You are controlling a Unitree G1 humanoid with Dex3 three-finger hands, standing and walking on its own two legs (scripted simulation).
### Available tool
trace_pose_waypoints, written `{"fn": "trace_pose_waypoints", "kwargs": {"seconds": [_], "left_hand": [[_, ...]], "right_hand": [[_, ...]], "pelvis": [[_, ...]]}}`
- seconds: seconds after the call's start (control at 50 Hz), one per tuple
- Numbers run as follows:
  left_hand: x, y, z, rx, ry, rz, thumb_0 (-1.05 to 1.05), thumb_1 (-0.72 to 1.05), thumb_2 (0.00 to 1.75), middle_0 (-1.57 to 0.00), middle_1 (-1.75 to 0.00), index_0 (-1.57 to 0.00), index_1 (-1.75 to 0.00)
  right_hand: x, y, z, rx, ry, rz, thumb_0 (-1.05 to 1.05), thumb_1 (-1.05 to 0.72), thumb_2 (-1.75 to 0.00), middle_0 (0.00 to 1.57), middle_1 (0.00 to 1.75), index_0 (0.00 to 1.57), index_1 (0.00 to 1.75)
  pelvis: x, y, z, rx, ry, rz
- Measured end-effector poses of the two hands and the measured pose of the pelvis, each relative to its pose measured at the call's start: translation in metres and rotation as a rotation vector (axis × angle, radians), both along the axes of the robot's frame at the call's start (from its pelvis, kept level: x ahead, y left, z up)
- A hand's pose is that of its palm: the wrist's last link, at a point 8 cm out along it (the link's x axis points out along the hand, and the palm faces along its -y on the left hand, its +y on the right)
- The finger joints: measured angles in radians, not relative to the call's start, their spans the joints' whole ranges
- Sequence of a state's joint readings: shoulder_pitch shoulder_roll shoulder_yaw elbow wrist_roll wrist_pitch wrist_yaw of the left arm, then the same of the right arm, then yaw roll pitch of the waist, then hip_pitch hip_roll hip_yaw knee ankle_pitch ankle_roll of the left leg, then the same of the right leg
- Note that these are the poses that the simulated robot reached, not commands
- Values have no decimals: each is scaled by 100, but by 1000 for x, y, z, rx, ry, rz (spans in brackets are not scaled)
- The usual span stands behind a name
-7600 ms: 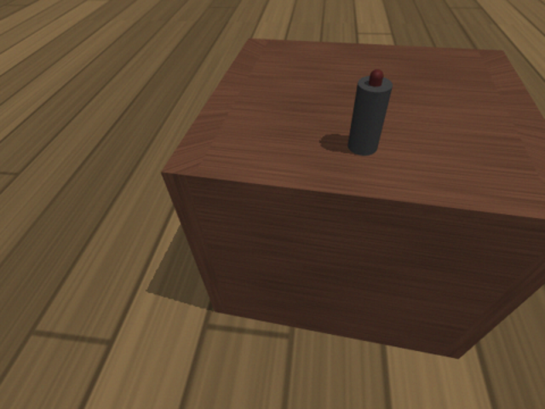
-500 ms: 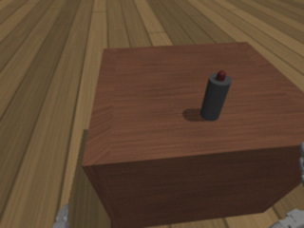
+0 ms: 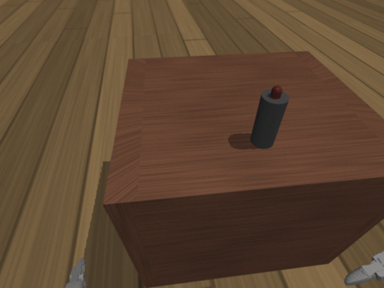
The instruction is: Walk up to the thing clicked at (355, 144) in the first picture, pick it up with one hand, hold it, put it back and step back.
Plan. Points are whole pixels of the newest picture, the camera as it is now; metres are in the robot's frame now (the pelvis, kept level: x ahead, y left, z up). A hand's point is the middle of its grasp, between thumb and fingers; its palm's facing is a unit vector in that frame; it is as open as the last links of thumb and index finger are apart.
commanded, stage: rise first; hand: right
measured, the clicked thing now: (269, 116) +0.55 -0.21 +0.07
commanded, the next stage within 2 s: go down in 0.18 s
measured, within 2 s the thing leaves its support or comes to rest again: neither
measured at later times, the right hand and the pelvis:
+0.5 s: hand (382, 220) +0.20 -0.28 +0.13, palm faces +0.41 +0.81 -0.41, open 17.3 cm; pelvis +0.00 +0.00 +0.00, yaw +0 degrees
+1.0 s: hand (373, 155) +0.33 -0.34 +0.14, palm faces +0.16 +0.98 -0.08, open 17.5 cm; pelvis +0.01 -0.01 +0.00, yaw +1 degrees
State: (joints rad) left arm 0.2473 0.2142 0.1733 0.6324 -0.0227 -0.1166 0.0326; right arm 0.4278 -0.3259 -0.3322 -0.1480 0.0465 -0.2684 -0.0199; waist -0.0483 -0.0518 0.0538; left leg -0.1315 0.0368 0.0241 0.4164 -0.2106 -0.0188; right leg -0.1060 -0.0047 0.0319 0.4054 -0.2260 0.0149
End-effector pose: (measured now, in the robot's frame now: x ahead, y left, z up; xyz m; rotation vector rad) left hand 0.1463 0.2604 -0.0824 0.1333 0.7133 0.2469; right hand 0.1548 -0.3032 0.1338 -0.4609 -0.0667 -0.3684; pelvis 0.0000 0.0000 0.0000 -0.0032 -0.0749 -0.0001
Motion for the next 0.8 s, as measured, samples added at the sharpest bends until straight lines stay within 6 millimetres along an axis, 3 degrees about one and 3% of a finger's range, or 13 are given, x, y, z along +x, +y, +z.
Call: {"fn": "trace_pose_waypoints", "kwargs": {"seconds": [0.38, 0.48, 0.6, 0.8], "left_hand": [[5, -6, -6, -20, 17, -20, -1, -55, 6, -6, -5, -5, -5], [11, 3, 3, 10, -22, 4, -1, -54, 5, -6, -5, -5, -5], [16, 14, 11, 60, -43, 18, -1, -54, 4, -6, -4, -5, -5], [12, -9, 6, 59, -25, 8, -1, -53, 3, -6, -4, -5, -4]], "right_hand": [[-7, -1, 13, -52, -53, 0, -2, 55, -5, 6, 6, 6, 6], [-1, -8, 12, -41, -91, -12, -2, 52, -5, 6, 6, 7, 6], [22, -24, 10, 26, -108, 5, -2, 51, -4, 6, 5, 7, 6], [99, -59, 10, 233, -42, 124, -2, 51, -3, 6, 5, 6, 6]], "pelvis": [[1, 1, -1, 0, 12, -3], [2, 3, -2, -1, 12, -8], [2, 5, -2, 2, 18, -9], [3, 2, -2, 3, 56, -8]]}}
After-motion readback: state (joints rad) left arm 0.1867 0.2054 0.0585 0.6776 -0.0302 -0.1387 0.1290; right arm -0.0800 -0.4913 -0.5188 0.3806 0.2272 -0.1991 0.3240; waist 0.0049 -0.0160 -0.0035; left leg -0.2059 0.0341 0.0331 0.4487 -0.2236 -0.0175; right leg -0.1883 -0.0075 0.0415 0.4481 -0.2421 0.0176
